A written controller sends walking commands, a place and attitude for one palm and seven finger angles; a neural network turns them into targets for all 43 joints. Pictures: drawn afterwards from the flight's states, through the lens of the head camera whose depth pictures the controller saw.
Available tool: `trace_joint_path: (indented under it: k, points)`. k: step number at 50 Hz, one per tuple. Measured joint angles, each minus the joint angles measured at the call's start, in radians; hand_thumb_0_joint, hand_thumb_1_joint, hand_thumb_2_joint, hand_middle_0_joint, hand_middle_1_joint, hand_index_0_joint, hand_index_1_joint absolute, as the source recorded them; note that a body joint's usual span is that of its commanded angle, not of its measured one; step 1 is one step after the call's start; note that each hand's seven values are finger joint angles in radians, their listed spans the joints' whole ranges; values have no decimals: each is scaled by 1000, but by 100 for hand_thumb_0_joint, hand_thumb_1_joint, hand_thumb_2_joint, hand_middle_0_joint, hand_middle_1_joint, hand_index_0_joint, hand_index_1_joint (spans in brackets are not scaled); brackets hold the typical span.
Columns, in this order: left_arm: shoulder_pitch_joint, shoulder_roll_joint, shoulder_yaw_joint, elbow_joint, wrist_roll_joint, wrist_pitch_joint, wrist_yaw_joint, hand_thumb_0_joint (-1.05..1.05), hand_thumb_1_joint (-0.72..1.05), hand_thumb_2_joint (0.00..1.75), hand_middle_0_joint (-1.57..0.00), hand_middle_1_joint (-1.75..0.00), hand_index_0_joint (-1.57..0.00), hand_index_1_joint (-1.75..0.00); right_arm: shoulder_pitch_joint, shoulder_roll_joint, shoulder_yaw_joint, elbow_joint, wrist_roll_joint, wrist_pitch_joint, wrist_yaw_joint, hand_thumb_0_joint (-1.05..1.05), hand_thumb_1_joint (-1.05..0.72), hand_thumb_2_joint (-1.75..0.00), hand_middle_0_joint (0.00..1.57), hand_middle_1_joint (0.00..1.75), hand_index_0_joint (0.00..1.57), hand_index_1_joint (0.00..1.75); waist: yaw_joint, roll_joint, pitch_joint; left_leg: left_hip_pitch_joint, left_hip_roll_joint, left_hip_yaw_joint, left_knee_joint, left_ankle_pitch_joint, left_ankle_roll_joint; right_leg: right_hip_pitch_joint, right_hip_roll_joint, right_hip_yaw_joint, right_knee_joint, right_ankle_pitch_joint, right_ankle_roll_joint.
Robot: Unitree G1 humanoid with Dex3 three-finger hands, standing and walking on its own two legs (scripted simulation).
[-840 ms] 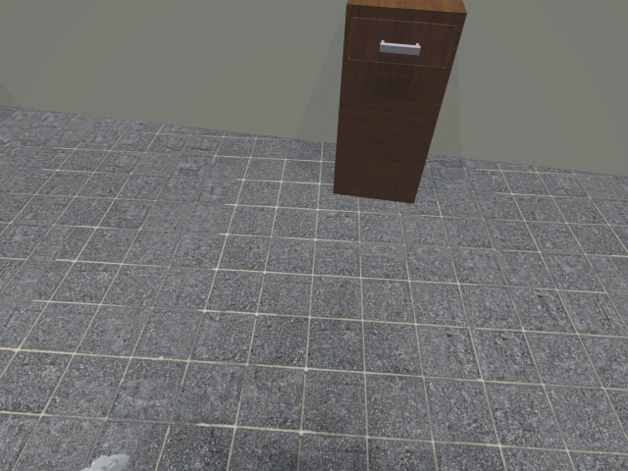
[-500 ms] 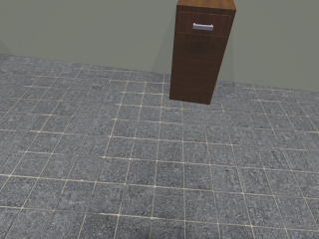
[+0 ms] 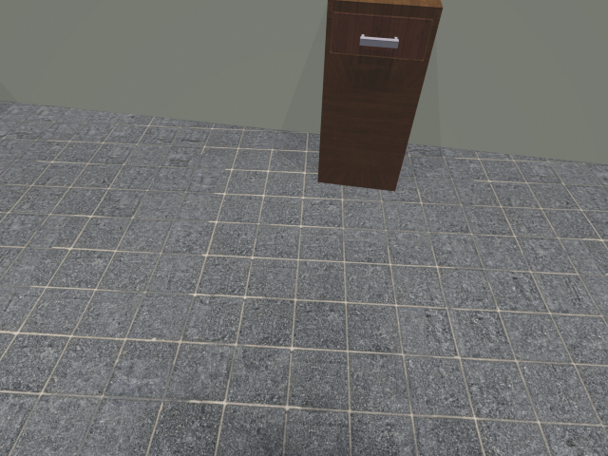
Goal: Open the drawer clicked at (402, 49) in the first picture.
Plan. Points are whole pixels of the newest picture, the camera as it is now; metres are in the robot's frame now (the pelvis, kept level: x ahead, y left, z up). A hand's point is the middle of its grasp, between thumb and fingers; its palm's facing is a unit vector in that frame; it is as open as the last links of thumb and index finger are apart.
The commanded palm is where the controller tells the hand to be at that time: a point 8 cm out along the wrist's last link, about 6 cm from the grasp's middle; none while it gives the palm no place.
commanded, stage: look at it before walking up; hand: left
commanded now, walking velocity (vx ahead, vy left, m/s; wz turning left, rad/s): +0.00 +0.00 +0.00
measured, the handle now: (379, 40) +1.50 -0.20 -0.03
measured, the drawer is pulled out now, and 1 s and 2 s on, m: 0.00 0.00 0.00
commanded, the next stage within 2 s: walk to a spot facing it in 0.60 s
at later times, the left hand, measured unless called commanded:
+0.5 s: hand out of the picture +0.08 +0.24 -0.15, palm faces -0.03 -0.94 -0.33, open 7.4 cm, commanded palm none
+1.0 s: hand out of the picture +0.08 +0.19 -0.18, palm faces -0.12 -0.96 -0.23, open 7.4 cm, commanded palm none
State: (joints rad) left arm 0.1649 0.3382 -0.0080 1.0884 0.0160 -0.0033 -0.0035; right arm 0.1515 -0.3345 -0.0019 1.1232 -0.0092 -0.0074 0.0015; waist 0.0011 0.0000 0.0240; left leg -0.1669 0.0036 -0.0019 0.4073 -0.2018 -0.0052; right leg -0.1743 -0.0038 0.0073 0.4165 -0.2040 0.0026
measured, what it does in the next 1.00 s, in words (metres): shifts its weight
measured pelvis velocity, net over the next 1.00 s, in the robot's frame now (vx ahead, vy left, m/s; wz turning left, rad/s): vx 0.06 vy -0.02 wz -0.16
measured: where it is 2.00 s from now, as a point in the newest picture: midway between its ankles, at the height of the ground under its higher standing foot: (348, 410)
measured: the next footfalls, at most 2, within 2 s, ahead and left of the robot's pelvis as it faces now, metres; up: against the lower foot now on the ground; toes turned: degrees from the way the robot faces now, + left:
left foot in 1.56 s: +0.45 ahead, +0.01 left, +0.00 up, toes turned -14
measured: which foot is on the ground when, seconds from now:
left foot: down 0.00-1.00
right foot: down 0.00-1.00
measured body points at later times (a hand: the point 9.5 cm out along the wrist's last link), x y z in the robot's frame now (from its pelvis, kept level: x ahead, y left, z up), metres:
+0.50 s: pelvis +0.01 +0.00 +0.00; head +0.01 +0.00 +0.45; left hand +0.09 +0.29 -0.13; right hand +0.09 -0.30 -0.13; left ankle +0.01 +0.12 -0.74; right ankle +0.02 -0.12 -0.74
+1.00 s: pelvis +0.06 -0.02 -0.01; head +0.06 -0.03 +0.44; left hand +0.09 +0.24 -0.16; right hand +0.06 -0.28 -0.16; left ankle +0.01 +0.12 -0.74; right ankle +0.03 -0.11 -0.72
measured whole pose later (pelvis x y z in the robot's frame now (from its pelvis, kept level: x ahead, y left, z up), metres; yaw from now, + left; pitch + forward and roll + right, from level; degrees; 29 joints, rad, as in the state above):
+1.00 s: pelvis +0.06 -0.02 -0.01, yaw -9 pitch -1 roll +1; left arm 0.32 0.24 0.03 1.05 0.03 0.04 -0.04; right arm 0.24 -0.24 -0.03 1.07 -0.02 -0.02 0.00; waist 0.02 0.00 0.01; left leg -0.10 0.07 0.14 0.48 -0.36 -0.03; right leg -0.33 0.00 -0.01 0.78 -0.46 -0.01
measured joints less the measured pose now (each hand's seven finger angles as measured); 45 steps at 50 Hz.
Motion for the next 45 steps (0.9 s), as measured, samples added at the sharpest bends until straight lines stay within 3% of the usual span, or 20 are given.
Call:
trace_joint_path:
  k: [37,45]
  points:
    - [-17,-1,2,3,1,-4,2,0,90,89,-20,-30,-21,-30,-43,1,5,-3,1,-4,-5,1,-90,-90,21,30,21,30,7,-2,7,36,9,5,-37,-6,-8,31,9,4,-33,-5,-6]
    - [88,-52,19,-25,10,34,-17,0,91,89,-20,-30,-20,-30,26,55,-5,-36,-12,9,-3,1,-90,-90,20,30,21,30,24,-6,-36,17,34,66,69,-109,-7,-30,35,60,110,-128,-19]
